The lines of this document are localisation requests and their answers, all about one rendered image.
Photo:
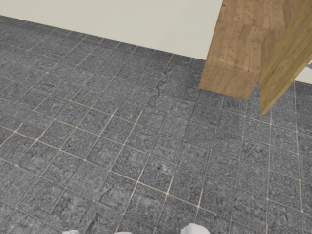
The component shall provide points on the cupboard door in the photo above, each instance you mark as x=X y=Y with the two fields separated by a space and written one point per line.
x=290 y=56

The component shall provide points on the robot right thigh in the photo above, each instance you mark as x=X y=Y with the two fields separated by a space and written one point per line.
x=194 y=229

